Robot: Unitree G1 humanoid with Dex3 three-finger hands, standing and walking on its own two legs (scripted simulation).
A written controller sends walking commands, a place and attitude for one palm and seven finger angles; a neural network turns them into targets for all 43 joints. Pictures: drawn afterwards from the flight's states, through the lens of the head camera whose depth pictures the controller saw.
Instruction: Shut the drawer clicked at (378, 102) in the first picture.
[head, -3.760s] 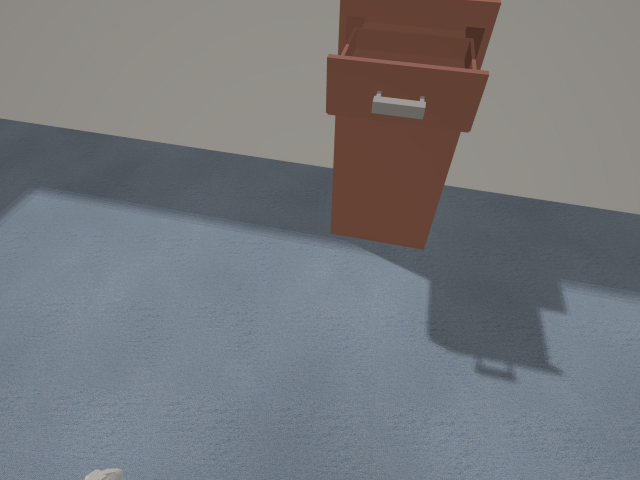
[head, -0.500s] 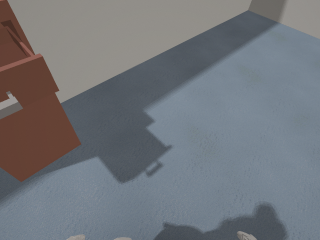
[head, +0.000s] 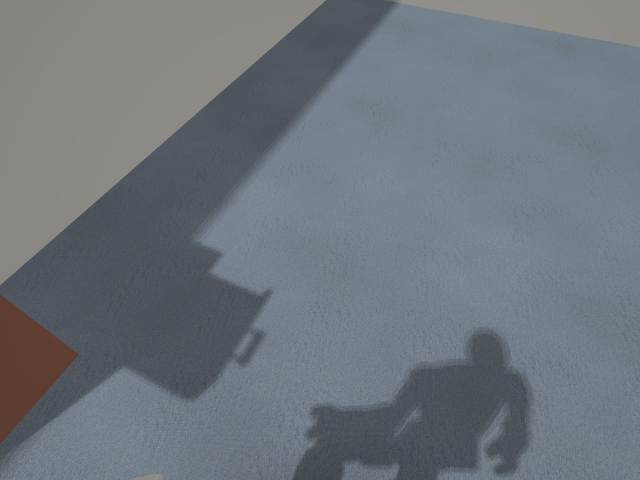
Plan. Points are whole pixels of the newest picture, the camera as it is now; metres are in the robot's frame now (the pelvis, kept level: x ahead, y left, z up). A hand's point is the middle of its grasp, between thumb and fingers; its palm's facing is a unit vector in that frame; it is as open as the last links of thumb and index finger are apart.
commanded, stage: walk to a spot facing it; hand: left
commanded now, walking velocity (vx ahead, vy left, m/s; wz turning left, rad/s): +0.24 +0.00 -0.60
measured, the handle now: out of the picture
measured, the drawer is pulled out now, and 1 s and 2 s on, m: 0.27 0.27 0.27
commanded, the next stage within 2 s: turn to face it in 0.36 s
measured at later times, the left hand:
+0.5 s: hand out of the picture +0.12 +0.20 -0.17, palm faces -0.11 -0.98 -0.18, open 7.4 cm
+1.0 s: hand (237, 372) +0.29 +0.15 -0.14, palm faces -0.05 -0.97 -0.23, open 7.4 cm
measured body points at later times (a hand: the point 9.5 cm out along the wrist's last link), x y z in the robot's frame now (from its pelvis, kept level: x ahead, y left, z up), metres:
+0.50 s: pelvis +0.09 +0.01 +0.00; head +0.11 +0.03 +0.45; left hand +0.13 +0.25 -0.16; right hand +0.16 -0.26 -0.11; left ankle +0.17 +0.11 -0.73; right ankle +0.01 -0.11 -0.72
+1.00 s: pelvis +0.15 -0.02 +0.01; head +0.17 -0.04 +0.46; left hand +0.29 +0.20 -0.12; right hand +0.11 -0.25 -0.15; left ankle +0.14 +0.10 -0.68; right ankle +0.13 -0.12 -0.72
